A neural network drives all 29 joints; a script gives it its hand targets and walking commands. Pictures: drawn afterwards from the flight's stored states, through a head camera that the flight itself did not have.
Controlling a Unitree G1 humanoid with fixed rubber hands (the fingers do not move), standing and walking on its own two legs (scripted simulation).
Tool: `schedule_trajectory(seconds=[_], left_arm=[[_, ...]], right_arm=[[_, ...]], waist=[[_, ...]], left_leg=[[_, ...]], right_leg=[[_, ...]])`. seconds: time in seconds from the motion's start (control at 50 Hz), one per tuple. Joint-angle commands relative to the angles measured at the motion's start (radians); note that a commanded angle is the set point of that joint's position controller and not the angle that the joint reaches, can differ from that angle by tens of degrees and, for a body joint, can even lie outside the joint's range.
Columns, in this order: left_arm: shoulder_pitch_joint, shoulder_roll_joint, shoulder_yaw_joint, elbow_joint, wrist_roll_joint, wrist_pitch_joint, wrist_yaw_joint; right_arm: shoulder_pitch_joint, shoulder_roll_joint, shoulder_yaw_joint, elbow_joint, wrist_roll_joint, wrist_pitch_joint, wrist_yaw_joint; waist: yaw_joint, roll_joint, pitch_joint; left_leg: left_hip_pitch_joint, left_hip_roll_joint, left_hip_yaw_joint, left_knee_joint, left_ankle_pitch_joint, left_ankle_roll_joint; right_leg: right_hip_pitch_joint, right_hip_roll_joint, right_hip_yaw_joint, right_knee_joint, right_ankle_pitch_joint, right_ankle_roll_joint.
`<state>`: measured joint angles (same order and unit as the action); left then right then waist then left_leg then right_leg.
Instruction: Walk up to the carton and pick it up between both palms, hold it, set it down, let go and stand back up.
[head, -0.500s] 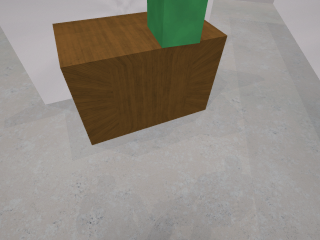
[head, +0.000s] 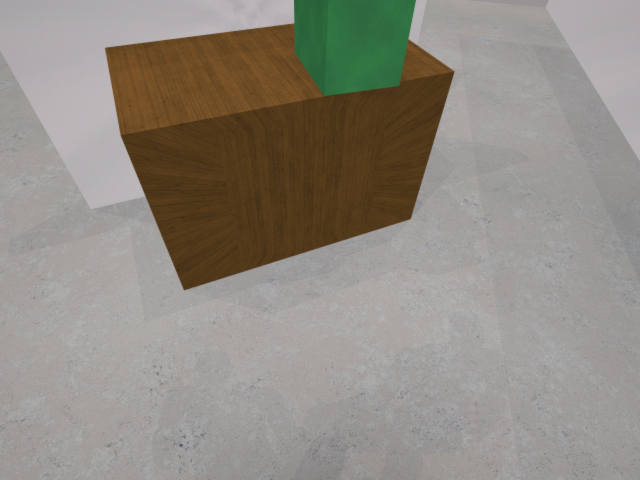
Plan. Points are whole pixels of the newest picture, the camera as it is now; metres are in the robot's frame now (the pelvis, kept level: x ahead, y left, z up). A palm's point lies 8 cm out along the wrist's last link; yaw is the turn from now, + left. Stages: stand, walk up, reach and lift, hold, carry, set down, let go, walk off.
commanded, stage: stand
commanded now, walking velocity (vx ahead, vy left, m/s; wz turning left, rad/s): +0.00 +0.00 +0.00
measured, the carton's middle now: (347, 24) +1.29 -0.08 +0.05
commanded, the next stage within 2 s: walk up in 0.66 s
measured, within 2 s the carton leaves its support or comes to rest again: neither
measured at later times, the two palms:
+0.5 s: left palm out of the picture +0.06 +0.26 -0.13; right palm out of the picture +0.06 -0.24 -0.13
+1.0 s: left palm out of the picture +0.07 +0.27 -0.12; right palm out of the picture +0.07 -0.26 -0.13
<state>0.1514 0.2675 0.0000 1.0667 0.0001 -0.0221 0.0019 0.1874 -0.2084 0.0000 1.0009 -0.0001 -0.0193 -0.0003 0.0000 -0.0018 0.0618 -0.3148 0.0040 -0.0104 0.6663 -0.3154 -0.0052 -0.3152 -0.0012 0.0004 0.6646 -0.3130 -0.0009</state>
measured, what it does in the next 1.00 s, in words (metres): stands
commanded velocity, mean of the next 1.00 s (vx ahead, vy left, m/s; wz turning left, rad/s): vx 0.00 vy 0.00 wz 0.00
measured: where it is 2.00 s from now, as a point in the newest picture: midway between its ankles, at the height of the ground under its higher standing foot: (348, 460)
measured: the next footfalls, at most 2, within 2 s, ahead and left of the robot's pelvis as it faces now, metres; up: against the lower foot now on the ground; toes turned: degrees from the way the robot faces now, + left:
left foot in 1.50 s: +0.30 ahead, +0.02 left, +0.00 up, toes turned +8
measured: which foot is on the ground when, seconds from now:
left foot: down 0.00-1.00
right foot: down 0.00-1.00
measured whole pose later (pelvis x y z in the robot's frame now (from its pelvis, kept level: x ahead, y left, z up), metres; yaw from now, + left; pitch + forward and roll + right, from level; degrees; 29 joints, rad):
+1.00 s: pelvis +0.01 -0.01 +0.00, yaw +1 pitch -2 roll +0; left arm 0.15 0.32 0.01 1.04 0.00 -0.02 -0.05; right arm 0.21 -0.24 0.00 1.01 0.00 -0.05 0.00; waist 0.00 0.00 0.06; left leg -0.31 0.00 -0.03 0.66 -0.35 0.01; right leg -0.32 0.01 0.00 0.72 -0.47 -0.01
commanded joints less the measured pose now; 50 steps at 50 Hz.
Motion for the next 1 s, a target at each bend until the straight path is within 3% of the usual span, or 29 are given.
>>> schedule_trajectory(seconds=[0.0, 0.28, 0.32, 0.46, 0.48, 0.54, 0.62, 0.68, 0.82, 0.84, 0.86, 0.88, 0.9, 0.92, 0.94, 0.98], left_arm=[[-0.056, 0.269, 0.051, -0.035, -0.001, -0.037, 0.01], [-0.057, 0.259, 0.046, -0.036, 0.001, -0.039, 0.012], [-0.061, 0.262, 0.047, -0.038, 0.002, -0.04, 0.013], [-0.06, 0.265, 0.047, -0.036, 0.002, -0.038, 0.013], [-0.07, 0.261, 0.048, -0.038, -0.001, -0.037, 0.011], [-0.057, 0.254, 0.047, -0.037, -0.002, -0.04, 0.014], [-0.07, 0.261, 0.048, -0.04, 0.001, -0.038, 0.012], [-0.061, 0.258, 0.048, -0.037, -0.003, -0.038, 0.01], [-0.06, 0.261, 0.048, -0.032, -0.002, -0.04, 0.012], [-0.044, 0.377, 0.122, -0.14, 0.063, -0.044, -0.024], [-0.033, 0.38, 0.137, -0.138, 0.073, -0.037, -0.036], [-0.039, 0.358, 0.14, -0.153, 0.078, -0.034, -0.044], [-0.029, 0.334, 0.136, -0.168, 0.075, -0.036, -0.051], [-0.017, 0.31, 0.133, -0.164, 0.077, -0.04, -0.054], [-0.003, 0.318, 0.129, -0.16, 0.072, -0.043, -0.054], [-0.038, 0.317, 0.123, -0.186, 0.066, -0.043, -0.057]], right_arm=[[-0.097, -0.302, -0.07, -0.029, -0.02, -0.03, -0.014], [-0.091, -0.3, -0.068, -0.023, -0.023, -0.03, -0.012], [-0.086, -0.294, -0.07, -0.028, -0.021, -0.029, -0.011], [-0.099, -0.281, -0.064, -0.028, -0.02, -0.03, -0.01], [-0.095, -0.291, -0.066, -0.027, -0.021, -0.03, -0.014], [-0.093, -0.293, -0.068, -0.025, -0.022, -0.031, -0.013], [-0.091, -0.285, -0.064, -0.03, -0.022, -0.029, -0.013], [-0.09, -0.293, -0.064, -0.024, -0.024, -0.03, -0.012], [-0.085, -0.291, -0.065, -0.029, -0.018, -0.028, -0.012], [0.035, -0.4, -0.13, -0.062, -0.019, -0.053, 0.0], [0.046, -0.448, -0.144, -0.051, -0.035, -0.057, 0.005], [0.038, -0.451, -0.151, -0.061, -0.041, -0.059, 0.004], [0.05, -0.454, -0.152, -0.067, -0.044, -0.063, 0.007], [0.049, -0.461, -0.155, -0.073, -0.045, -0.07, 0.007], [0.066, -0.464, -0.158, -0.071, -0.046, -0.078, 0.005], [0.096, -0.463, -0.162, -0.069, -0.034, -0.085, 0.003]], waist=[[0.001, 0.003, -0.069], [-0.002, 0.025, -0.061], [-0.009, -0.003, -0.063], [-0.003, 0.022, -0.101], [0.0, -0.004, -0.066], [0.006, 0.031, -0.095], [-0.005, -0.006, -0.061], [0.001, 0.034, -0.084], [-0.006, 0.007, -0.077], [-0.002, -0.073, -0.15], [0.003, -0.017, -0.055], [0.004, 0.032, 0.02], [0.007, 0.078, 0.028], [0.003, 0.109, 0.029], [-0.006, 0.094, -0.001], [-0.039, 0.079, -0.029]], left_leg=[[0.099, 0.101, -0.11, -0.225, 0.098, 0.062], [0.094, 0.104, -0.117, -0.231, 0.063, 0.062], [0.09, 0.093, -0.107, -0.226, 0.072, 0.062], [0.108, 0.098, -0.103, -0.224, 0.108, 0.061], [0.102, 0.1, -0.108, -0.225, 0.103, 0.065], [0.108, 0.107, -0.114, -0.234, 0.131, 0.067], [0.093, 0.104, -0.109, -0.238, 0.099, 0.062], [0.104, 0.107, -0.116, -0.237, 0.118, 0.067], [0.094, 0.103, -0.12, -0.245, 0.11, 0.062], [0.025, 0.109, -0.24, -0.254, -0.378, 0.117], [-0.06, 0.137, -0.343, -0.289, -0.582, 0.13], [-0.089, 0.173, -0.411, -0.337, -0.62, 0.142], [-0.066, 0.231, -0.492, -0.384, -0.639, 0.18], [-0.005, 0.285, -0.561, -0.412, -0.579, 0.212], [0.074, 0.305, -0.591, -0.407, -0.477, 0.236], [0.246, 0.329, -0.605, -0.426, -0.43, 0.257]], right_leg=[[0.052, -0.111, 0.179, -0.261, 0.117, -0.059], [0.032, -0.114, 0.191, -0.27, 0.077, -0.062], [0.04, -0.114, 0.195, -0.279, 0.088, -0.06], [0.064, -0.119, 0.188, -0.27, 0.125, -0.061], [0.039, -0.12, 0.192, -0.277, 0.112, -0.062], [0.071, -0.108, 0.171, -0.251, 0.146, -0.057], [0.045, -0.119, 0.182, -0.274, 0.119, -0.059], [0.057, -0.11, 0.177, -0.26, 0.131, -0.06], [0.066, -0.112, 0.175, -0.263, 0.144, -0.058], [0.076, -0.079, 0.115, -0.16, -0.415, -0.084], [-0.017, -0.071, 0.151, -0.112, -0.576, -0.093], [-0.096, -0.049, 0.146, -0.058, -0.545, -0.086], [-0.146, -0.033, 0.114, 0.04, -0.45, -0.075], [-0.172, -0.016, 0.068, 0.15, -0.276, -0.057], [-0.212, -0.041, 0.081, 0.194, -0.225, -0.045], [-0.33, -0.054, 0.075, 0.205, -0.225, -0.032]])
